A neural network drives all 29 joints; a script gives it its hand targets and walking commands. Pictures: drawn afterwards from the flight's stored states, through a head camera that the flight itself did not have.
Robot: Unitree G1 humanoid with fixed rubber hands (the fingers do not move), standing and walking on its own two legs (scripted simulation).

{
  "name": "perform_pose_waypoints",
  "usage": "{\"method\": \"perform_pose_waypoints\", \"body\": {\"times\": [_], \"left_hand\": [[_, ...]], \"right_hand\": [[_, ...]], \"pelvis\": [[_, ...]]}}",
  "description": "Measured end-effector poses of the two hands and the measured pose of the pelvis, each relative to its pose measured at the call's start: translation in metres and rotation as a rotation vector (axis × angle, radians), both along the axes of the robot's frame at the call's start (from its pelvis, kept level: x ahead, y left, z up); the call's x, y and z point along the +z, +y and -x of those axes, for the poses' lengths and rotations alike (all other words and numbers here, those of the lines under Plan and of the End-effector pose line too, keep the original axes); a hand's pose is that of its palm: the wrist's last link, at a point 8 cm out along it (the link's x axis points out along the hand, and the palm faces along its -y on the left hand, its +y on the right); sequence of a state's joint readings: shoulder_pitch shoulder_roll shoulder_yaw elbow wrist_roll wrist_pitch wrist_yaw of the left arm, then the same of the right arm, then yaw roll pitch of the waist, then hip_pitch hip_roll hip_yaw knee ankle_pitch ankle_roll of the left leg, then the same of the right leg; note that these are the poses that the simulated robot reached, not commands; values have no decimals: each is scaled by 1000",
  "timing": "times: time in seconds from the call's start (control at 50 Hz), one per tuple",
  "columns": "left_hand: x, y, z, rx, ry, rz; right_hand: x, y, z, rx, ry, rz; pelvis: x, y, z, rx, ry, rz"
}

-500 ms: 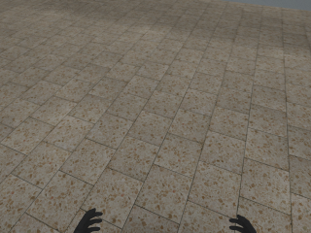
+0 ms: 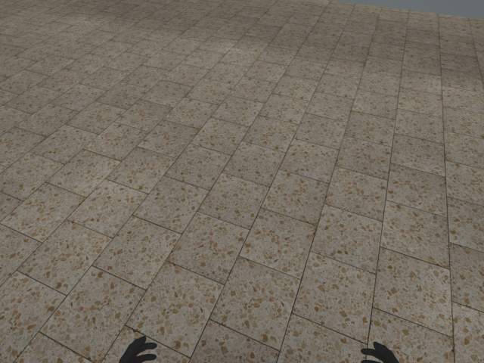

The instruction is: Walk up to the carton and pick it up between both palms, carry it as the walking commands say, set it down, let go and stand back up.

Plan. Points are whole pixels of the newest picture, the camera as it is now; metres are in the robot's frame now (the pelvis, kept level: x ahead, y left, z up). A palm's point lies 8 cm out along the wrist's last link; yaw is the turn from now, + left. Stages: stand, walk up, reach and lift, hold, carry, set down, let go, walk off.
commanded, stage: stand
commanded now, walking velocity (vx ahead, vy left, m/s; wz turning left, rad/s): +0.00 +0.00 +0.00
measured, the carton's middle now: out of the picture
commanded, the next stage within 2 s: walk up in 1.24 s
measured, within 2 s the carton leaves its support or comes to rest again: neither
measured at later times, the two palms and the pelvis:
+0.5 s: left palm out of the picture +0.08 +0.23 -0.11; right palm out of the picture +0.09 -0.23 -0.11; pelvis +0.00 +0.00 +0.00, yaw +0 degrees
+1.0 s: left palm out of the picture +0.04 +0.24 -0.12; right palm out of the picture +0.04 -0.23 -0.13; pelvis +0.00 +0.00 +0.01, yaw +0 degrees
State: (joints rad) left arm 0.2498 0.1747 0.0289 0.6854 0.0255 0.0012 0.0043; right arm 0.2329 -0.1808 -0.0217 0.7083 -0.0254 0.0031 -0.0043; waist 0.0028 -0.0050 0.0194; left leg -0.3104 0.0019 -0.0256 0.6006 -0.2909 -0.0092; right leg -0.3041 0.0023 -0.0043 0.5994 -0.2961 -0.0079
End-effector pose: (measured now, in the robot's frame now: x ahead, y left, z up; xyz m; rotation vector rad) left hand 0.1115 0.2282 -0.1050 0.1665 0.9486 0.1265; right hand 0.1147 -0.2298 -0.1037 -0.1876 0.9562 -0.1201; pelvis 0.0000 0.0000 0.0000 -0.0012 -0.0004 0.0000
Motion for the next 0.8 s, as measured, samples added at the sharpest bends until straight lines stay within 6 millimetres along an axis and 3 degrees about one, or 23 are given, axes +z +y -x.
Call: {"method": "perform_pose_waypoints", "body": {"times": [0.18, 0.8], "left_hand": [[-1, 2, 5, 15, 14, -5], [-14, 7, 54, 74, 184, -5]], "right_hand": [[-1, 1, 0, -10, 2, -1], [-15, -4, 51, -63, 190, 4]], "pelvis": [[1, 0, -1, -1, -5, 0], [8, 1, 0, 0, -13, 1]]}}
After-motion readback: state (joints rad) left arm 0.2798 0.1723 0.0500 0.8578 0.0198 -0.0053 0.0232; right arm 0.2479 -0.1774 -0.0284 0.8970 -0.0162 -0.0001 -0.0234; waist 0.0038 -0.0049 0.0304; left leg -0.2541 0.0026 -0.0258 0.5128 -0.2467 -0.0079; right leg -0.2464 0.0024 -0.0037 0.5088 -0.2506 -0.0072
